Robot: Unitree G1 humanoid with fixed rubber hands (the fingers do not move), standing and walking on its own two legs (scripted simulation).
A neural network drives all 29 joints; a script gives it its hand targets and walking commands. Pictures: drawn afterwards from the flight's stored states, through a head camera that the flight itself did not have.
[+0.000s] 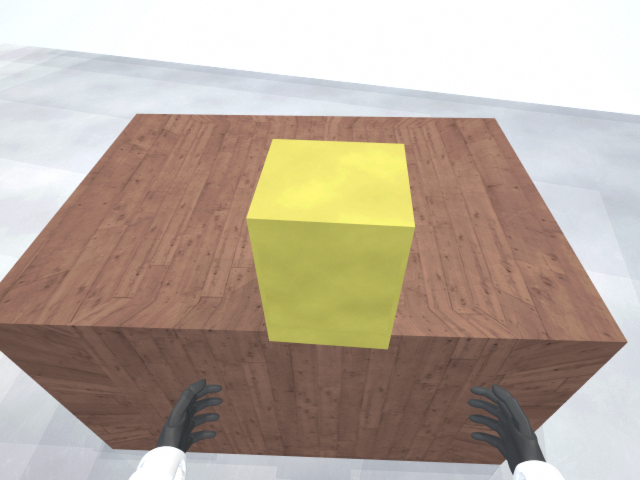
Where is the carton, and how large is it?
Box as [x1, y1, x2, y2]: [246, 139, 414, 348]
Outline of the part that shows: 273,139 246,217 269,340 387,348 414,229 403,144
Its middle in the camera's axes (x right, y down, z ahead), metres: +0.02 +0.02 +0.62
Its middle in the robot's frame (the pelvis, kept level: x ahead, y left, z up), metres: +0.46 +0.05 +0.03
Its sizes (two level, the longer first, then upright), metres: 0.199 0.184 0.276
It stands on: a pedestal, 0.67 m high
